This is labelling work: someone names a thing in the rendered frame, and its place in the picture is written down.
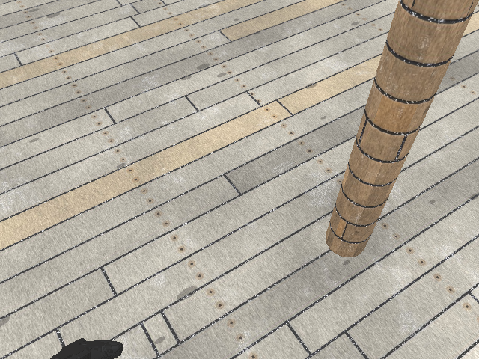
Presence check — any left robot hand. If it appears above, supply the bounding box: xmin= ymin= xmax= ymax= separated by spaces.
xmin=50 ymin=338 xmax=123 ymax=359

